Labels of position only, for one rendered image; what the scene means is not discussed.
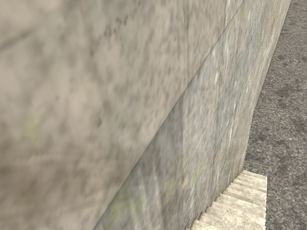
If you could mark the stairs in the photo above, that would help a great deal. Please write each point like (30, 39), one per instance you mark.
(240, 206)

